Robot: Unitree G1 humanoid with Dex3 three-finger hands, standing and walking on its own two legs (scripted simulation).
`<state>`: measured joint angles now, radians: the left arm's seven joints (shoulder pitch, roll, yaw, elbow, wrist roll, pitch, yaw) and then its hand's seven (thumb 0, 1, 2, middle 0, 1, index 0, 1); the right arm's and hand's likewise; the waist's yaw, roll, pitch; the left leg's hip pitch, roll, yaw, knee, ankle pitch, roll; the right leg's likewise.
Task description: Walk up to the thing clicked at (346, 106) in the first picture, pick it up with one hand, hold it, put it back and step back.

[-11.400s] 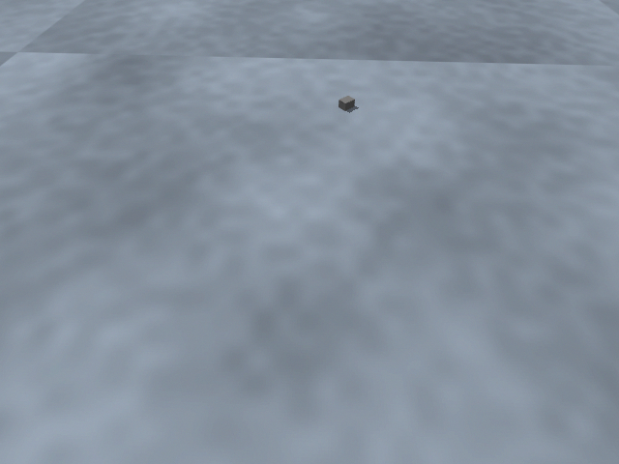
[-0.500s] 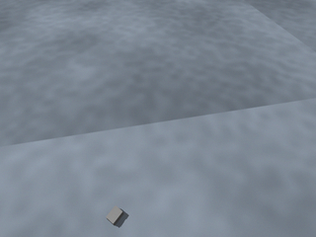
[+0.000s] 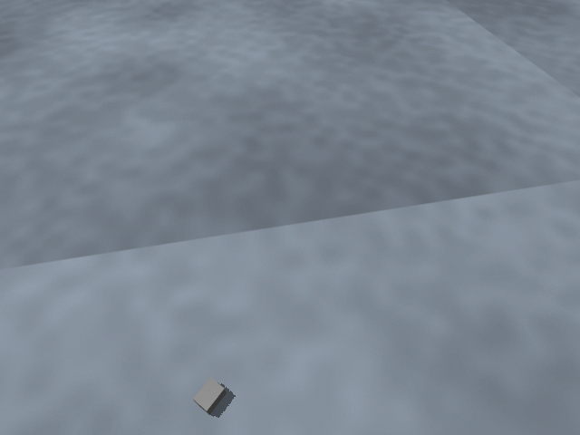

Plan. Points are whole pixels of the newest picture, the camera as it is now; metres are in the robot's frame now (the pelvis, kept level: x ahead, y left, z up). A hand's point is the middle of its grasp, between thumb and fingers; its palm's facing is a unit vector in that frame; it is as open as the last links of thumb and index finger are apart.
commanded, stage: rise first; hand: left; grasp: from above
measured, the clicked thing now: (210, 395) +0.37 +0.27 -0.76
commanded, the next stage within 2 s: none
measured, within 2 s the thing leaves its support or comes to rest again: neither
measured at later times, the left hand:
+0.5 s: hand out of the picture +0.13 +0.26 -0.20, palm faces -0.08 -0.88 -0.47, open 12.0 cm
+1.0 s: hand out of the picture +0.13 +0.30 -0.33, palm faces -0.23 -0.62 -0.75, open 13.5 cm
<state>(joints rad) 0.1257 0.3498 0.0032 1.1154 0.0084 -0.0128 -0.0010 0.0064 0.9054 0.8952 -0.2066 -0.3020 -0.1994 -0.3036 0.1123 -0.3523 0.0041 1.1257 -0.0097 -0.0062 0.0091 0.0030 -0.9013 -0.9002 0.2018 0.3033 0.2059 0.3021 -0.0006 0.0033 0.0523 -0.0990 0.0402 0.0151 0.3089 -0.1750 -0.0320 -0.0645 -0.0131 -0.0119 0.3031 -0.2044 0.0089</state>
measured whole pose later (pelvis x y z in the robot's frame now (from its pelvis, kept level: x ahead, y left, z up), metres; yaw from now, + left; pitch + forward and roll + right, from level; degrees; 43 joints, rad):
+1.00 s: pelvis -0.04 +0.01 -0.16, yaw +0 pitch +26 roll -2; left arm -0.08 0.29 0.16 0.88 0.52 0.23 0.35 0.00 -0.37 0.89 -0.19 -0.88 -0.17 -0.89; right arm 0.12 -0.25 -0.02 0.65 -0.03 -0.13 -0.04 0.01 -0.84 -0.88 0.20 0.30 0.21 0.30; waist 0.00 0.00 -0.19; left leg -1.28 0.04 -0.04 1.41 -0.59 -0.03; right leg -1.22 -0.02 -0.02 1.40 -0.63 0.01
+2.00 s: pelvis -0.11 +0.01 -0.43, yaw -6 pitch +34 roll -5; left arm -1.00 0.56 0.39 1.64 0.63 0.36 0.67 0.00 -0.35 0.88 -0.28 -0.84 -0.25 -0.86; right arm 0.14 -0.31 0.01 0.92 -0.13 -0.27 0.26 0.00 -0.90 -0.90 0.20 0.30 0.20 0.30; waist -0.17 0.04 -0.10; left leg -2.25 0.05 -0.12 2.29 -0.63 -0.02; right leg -2.18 0.03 -0.03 2.26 -0.67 0.04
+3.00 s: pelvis -0.11 +0.01 -0.47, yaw -9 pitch +30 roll -7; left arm -1.03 0.68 0.45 1.67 0.72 0.31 0.67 0.00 -0.27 0.77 -0.39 -0.72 -0.35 -0.75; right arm 0.14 -0.34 0.07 0.90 -0.18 -0.30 0.31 0.00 -0.91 -0.90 0.20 0.30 0.20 0.30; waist -0.22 0.00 0.03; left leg -2.33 0.05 -0.19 2.44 -0.65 -0.04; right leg -2.25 0.06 -0.08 2.37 -0.66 0.04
